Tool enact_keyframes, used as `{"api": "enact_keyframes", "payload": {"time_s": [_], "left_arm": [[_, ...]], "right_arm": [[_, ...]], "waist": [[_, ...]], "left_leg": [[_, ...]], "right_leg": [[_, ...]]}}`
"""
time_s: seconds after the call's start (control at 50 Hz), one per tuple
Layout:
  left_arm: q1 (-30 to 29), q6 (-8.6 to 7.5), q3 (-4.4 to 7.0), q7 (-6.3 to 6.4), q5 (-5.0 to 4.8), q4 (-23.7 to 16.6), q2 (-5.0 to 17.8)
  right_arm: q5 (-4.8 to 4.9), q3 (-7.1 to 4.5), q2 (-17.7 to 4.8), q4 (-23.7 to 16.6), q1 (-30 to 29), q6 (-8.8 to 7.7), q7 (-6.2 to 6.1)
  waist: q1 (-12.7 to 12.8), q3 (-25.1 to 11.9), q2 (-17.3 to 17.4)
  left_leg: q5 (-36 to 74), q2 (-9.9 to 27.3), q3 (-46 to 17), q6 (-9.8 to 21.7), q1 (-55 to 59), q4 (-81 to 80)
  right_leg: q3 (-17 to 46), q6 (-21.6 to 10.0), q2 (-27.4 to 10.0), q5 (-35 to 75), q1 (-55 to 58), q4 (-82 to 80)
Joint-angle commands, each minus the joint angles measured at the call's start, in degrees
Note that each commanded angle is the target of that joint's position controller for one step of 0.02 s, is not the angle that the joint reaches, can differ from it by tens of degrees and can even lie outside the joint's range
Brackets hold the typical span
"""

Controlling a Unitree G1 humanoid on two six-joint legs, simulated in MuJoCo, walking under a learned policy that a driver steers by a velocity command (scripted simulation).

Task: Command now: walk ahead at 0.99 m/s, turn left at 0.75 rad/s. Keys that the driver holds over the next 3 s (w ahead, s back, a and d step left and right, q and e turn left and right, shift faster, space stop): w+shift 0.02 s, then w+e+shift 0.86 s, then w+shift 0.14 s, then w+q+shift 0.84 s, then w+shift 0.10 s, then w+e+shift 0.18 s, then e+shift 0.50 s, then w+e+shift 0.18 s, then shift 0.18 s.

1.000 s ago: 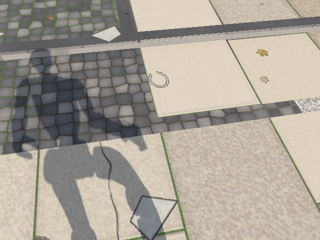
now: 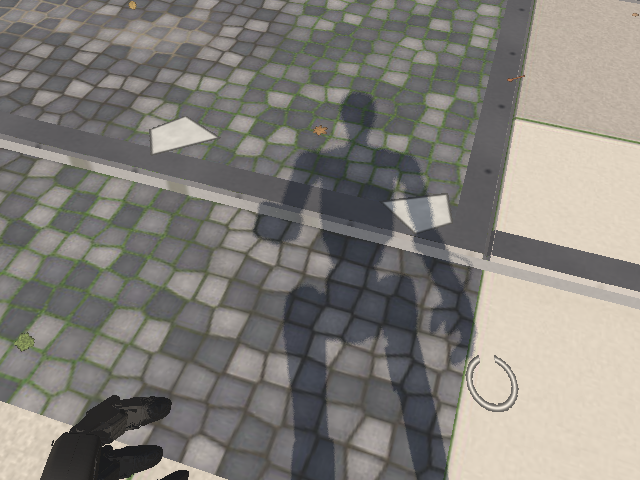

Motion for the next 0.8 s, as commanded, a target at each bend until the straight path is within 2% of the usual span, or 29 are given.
{"api": "enact_keyframes", "payload": {"time_s": [0.02, 0.06, 0.1, 0.14, 0.18, 0.2, 0.22, 0.24, 0.26, 0.28, 0.3, 0.32, 0.34, 0.38, 0.42, 0.44, 0.48, 0.52, 0.56, 0.62, 0.64, 0.66, 0.68, 0.7, 0.72, 0.74, 0.76, 0.78, 0.8], "left_arm": [[-2.7, 0.58, 1.20, 0.09, 1.22, -3.5, 3.6], [-6.2, 0.17, 0.63, -0.71, 0.27, -4.1, 1.9], [-9.5, -0.09, 1.39, -1.06, -1.35, -4.8, 3.9], [-12.4, -0.35, 1.97, -1.74, -2.12, -5.7, 5.3], [-8.5, -0.48, 3.28, -2.26, -2.57, -5.0, 7.7], [-3.0, -0.13, 4.33, -2.11, -3.25, -3.9, 9.6], [7.0, 0.64, 5.53, -1.80, -4.02, -1.7, 12.1], [22.4, 1.61, 6.01, -1.49, -3.93, 2.0, 13.4], [29.1, 1.87, 6.26, -1.75, -2.42, 4.3, 16.3], [29.8, 1.27, 6.02, -2.82, -1.77, 5.8, 14.3], [25.6, 1.61, 5.29, -2.29, -0.84, 4.6, 9.6], [23.2, 1.83, 5.04, -2.29, -0.32, 4.0, 8.9], [21.6, 1.74, 4.80, -2.84, -0.31, 4.2, 9.0], [18.8, 1.66, 4.16, -2.87, -0.65, 4.4, 7.5], [19.2, 1.84, 3.83, -2.35, -2.25, 5.3, 6.9], [19.9, 1.85, 3.80, -1.89, -2.84, 5.8, 7.0], [20.7, 2.11, 4.15, -0.74, -2.74, 6.7, 8.2], [22.7, 2.57, 4.46, -0.23, -2.72, 8.2, 8.8], [25.2, 2.70, 4.64, -0.19, -3.37, 9.9, 8.8], [26.3, 3.14, 4.70, 0.23, -3.89, 11.7, 7.8], [25.8, 3.49, 4.99, 0.31, -3.60, 11.9, 8.4], [24.1, 4.01, 5.44, 0.18, -2.99, 11.5, 9.9], [20.0, 4.58, 5.27, 0.00, -1.24, 9.4, 10.2], [20.9, 4.53, 3.25, -0.06, 1.47, 7.4, 3.7], [31.2, 3.97, 0.90, -0.28, -3.92, 5.3, -0.2], [27.0, 4.58, 1.73, 0.59, -5.31, 7.3, 5.8], [18.8, 4.75, 2.42, 0.46, -4.21, 6.0, 8.8], [13.8, 4.96, 2.37, 0.26, -2.89, 4.8, 8.0], [10.4, 5.00, 2.57, -0.07, -1.74, 3.5, 7.0]], "right_arm": [[0.65, -1.82, -7.4, -5.2, -7.9, -1.38, -2.16], [0.61, -1.75, -7.5, -3.0, -3.7, -1.48, -2.03], [0.74, -1.71, -7.8, -1.3, -1.0, -1.80, -1.33], [0.51, -1.67, -8.0, 0.7, 1.1, -1.33, -1.28], [-0.64, -1.77, -9.3, 1.9, 0.4, -0.69, -1.42], [-1.83, -2.03, -10.7, 2.1, -0.8, -0.35, -1.44], [-3.27, -2.20, -12.0, 1.7, -3.7, 0.05, -1.45], [-3.74, -2.14, -12.6, -0.2, -9.7, 0.22, -1.77], [-4.24, -0.31, -5.1, -2.4, -4.2, -0.61, -1.57], [-0.71, 1.29, -3.7, -2.3, 0.5, -2.48, -0.46], [1.36, 0.68, -8.2, -3.7, -6.5, -3.99, -0.04], [1.04, 1.00, -9.0, -5.5, -14.0, -5.09, 0.18], [-0.56, 1.20, -7.6, -6.5, -18.5, -5.83, -0.02], [-1.81, 1.09, -6.5, -6.7, -17.1, -5.89, -0.19], [-2.24, 1.02, -6.5, -7.1, -17.1, -5.25, -0.58], [-2.45, 1.16, -6.4, -8.1, -19.1, -5.10, -0.66], [-2.64, 1.87, -4.9, -11.0, -27.1, -5.43, -0.46], [-2.67, 2.32, -2.8, -13.0, -32.3, -5.90, 0.05], [-1.75, 1.48, -3.8, -14.1, -34.0, -6.06, -0.01], [0.16, -0.21, -7.2, -15.7, -35.8, -6.16, -0.74], [0.35, -1.26, -9.2, -15.6, -33.4, -6.41, -1.10], [0.56, -2.40, -11.1, -15.0, -27.0, -6.59, -1.55], [0.96, -3.04, -12.1, -12.7, -12.9, -5.96, -2.33], [1.04, -3.62, -15.5, -10.3, 1.1, -4.73, -3.02], [-0.45, -3.52, -17.3, -7.8, 0.5, -4.85, -1.40], [-0.81, -2.76, -9.7, -9.7, -2.2, -4.13, -1.32], [-0.76, -2.09, -7.1, -9.1, -5.1, -3.50, -1.77], [-1.59, -1.88, -7.1, -7.7, -6.8, -3.16, -1.69], [-2.36, -1.73, -6.6, -6.5, -8.4, -3.10, -1.65]], "waist": [[2.2, 4.4, 1.3], [-2.1, 2.5, 3.7], [-5.0, 2.6, 5.7], [-6.1, 3.4, 6.5], [-2.6, 0.5, 7.7], [1.0, -3.8, 9.8], [7.2, -9.7, 11.3], [15.7, -15.9, 8.9], [11.5, -23.6, -10.4], [8.8, -26.3, -22.1], [10.5, -16.6, -12.2], [10.4, -9.9, -2.5], [8.5, -4.7, 5.4], [3.9, -2.5, 2.7], [2.6, -0.4, 1.0], [2.8, 1.4, 1.1], [5.1, 4.5, 0.2], [7.5, 4.3, -1.3], [8.4, 2.6, -2.3], [7.8, 1.3, -4.0], [6.0, -0.7, -4.8], [1.6, -5.7, -5.7], [-5.8, -15.7, -7.2], [-7.9, -26.8, 3.4], [-0.7, -36.8, 33.2], [-3.7, -27.7, 21.7], [-4.9, -17.0, 13.2], [-3.7, -9.7, 2.4], [-2.1, -5.2, 0.2]], "left_leg": [[5.1, 9.0, -11.3, 5.9, -17.8, -14.7], [3.1, 10.6, -9.5, 4.1, -16.7, -15.6], [3.6, 13.6, -10.1, 3.5, -7.5, -14.5], [12.5, 17.4, -10.2, 2.7, 5.0, -13.0], [37.7, 20.2, -7.5, 0.8, 15.5, -8.2], [54.0, 21.0, -6.1, 0.0, 18.7, -2.0], [68.5, 20.9, -3.8, -0.7, 19.3, 8.1], [66.8, 19.7, -1.3, -2.3, 7.4, 25.8], [19.9, 11.2, 0.6, -6.2, -15.3, 50.4], [-11.0, 5.4, -3.7, -7.6, -30.8, 58.1], [-7.3, 9.6, -5.8, -5.9, -37.8, 57.8], [-4.0, 11.3, -5.0, -5.2, -36.9, 53.7], [-3.3, 12.2, -4.1, -5.0, -34.1, 48.3], [-1.3, 13.9, -4.3, -6.8, -29.9, 40.3], [-1.6, 14.5, -3.0, -9.3, -29.6, 34.3], [-0.8, 14.5, -1.9, -10.5, -29.8, 29.8], [8.9, 12.7, 0.5, -12.1, -25.9, 18.2], [20.5, 10.1, 2.2, -12.6, -16.9, 9.3], [26.5, 8.5, 1.2, -12.5, -9.6, 4.3], [22.4, 8.5, -1.1, -11.9, -8.0, -1.9], [18.6, 7.8, -0.4, -11.1, -5.2, -2.2], [16.9, 8.3, 0.6, -9.8, 2.2, -1.8], [12.6, 14.0, -2.8, -7.3, 18.2, 3.7], [5.0, 24.9, -13.6, -5.4, 36.9, 9.3], [-16.8, 39.9, -48.6, 5.8, 49.5, -2.9], [-32.7, 34.7, -46.5, 3.0, 43.0, -7.6], [-24.3, 31.7, -34.1, 0.0, 33.9, -8.2], [-9.8, 30.1, -26.4, -0.6, 23.7, -9.4], [-0.9, 28.1, -20.1, -0.6, 16.3, -10.6]], "right_leg": [[-8.8, 2.7, 1.9, 16.2, 9.1, -16.8], [-11.5, 2.4, 3.2, 27.4, 14.8, -25.5], [-11.3, 1.1, 3.2, 27.8, 11.2, -31.3], [-11.6, -1.6, 3.1, 23.6, 4.3, -35.2], [-14.2, -5.0, 5.5, 16.2, 3.9, -35.3], [-15.4, -6.8, 7.2, 12.1, 8.6, -32.8], [-16.4, -8.7, 8.8, 9.4, 17.4, -30.6], [-12.2, -10.5, 5.8, 10.6, 36.5, -29.0], [10.6, -17.1, -3.0, -5.8, 59.2, -28.6], [40.9, -23.0, -10.6, -26.1, 67.5, -45.2], [39.6, -20.7, -10.4, -30.8, 63.3, -48.0], [32.5, -19.2, -8.6, -21.3, 53.8, -48.3], [27.0, -18.3, -5.3, -12.3, 44.7, -49.4], [20.4, -19.1, -1.1, -2.9, 37.0, -50.9], [17.3, -19.5, 0.3, 1.7, 32.6, -51.8], [16.0, -19.4, 0.7, 4.2, 29.5, -52.4], [12.4, -18.0, 3.4, 8.2, 21.7, -53.8], [10.4, -15.2, 5.3, 9.2, 14.9, -54.0], [12.2, -13.2, 4.9, 8.4, 14.7, -53.4], [14.6, -10.9, 3.8, 15.4, 25.2, -47.4], [14.9, -10.0, 3.7, 25.9, 28.3, -42.4], [13.8, -8.6, 4.6, 36.1, 29.6, -33.4], [12.7, -7.2, 4.8, 36.9, 24.6, -18.8], [7.5, -6.7, 9.2, 6.9, 13.8, 0.9], [2.7, -4.9, 11.2, -19.2, -4.4, 19.2], [0.9, -4.9, 5.1, -14.1, -10.6, 21.8], [-2.2, -5.0, 3.9, -9.7, -12.7, 20.3], [-3.9, -4.7, 1.8, -7.9, -11.1, 18.8], [-4.2, -5.0, -0.2, -6.2, -9.2, 16.0]]}}
Next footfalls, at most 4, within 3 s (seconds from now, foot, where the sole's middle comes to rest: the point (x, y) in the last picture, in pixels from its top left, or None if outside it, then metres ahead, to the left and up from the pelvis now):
0.24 right None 0.44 -0.16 -0.77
0.68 left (323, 312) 0.89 -0.05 -0.77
1.08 right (497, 236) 1.07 -0.51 -0.72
1.58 left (469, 122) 1.54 -0.55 -0.72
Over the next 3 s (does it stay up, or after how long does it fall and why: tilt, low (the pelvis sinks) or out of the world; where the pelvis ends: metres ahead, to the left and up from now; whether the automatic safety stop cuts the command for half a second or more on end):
stays up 2.18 -0.76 0.05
